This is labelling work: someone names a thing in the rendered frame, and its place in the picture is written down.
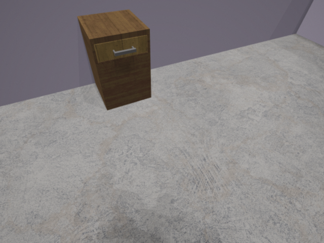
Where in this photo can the handle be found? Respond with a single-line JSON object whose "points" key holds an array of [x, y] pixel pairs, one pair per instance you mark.
{"points": [[127, 51]]}

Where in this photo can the cabinet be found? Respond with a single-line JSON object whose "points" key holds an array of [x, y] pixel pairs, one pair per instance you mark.
{"points": [[124, 80]]}

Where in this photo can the drawer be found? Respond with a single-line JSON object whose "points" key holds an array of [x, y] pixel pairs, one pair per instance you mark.
{"points": [[104, 51]]}

